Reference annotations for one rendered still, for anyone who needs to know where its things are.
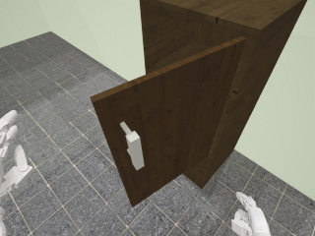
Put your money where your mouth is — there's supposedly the cupboard door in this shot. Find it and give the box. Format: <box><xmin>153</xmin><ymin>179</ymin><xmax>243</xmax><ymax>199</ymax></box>
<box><xmin>91</xmin><ymin>36</ymin><xmax>247</xmax><ymax>207</ymax></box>

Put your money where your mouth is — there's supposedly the left robot hand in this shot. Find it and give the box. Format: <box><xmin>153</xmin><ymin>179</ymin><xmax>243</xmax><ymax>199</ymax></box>
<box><xmin>0</xmin><ymin>110</ymin><xmax>32</xmax><ymax>205</ymax></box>

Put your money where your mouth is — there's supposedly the right robot hand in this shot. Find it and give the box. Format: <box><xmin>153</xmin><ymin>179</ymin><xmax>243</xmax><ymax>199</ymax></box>
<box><xmin>231</xmin><ymin>192</ymin><xmax>271</xmax><ymax>236</ymax></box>

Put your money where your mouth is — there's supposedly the handle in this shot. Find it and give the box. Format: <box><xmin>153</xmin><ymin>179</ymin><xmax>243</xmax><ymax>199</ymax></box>
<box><xmin>120</xmin><ymin>122</ymin><xmax>145</xmax><ymax>170</ymax></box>

